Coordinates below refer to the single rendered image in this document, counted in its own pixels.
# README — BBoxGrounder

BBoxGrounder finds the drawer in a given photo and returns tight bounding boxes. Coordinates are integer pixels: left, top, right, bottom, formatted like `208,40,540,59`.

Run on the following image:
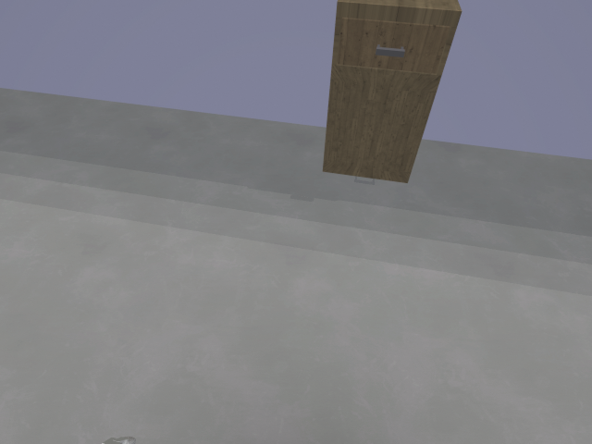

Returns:
338,18,450,74

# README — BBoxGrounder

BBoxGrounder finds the cabinet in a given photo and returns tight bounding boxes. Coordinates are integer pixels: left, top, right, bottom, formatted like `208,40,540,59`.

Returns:
323,0,462,183

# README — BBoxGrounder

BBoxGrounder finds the handle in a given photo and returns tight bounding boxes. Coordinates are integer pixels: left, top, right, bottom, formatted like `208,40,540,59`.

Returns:
376,44,405,57

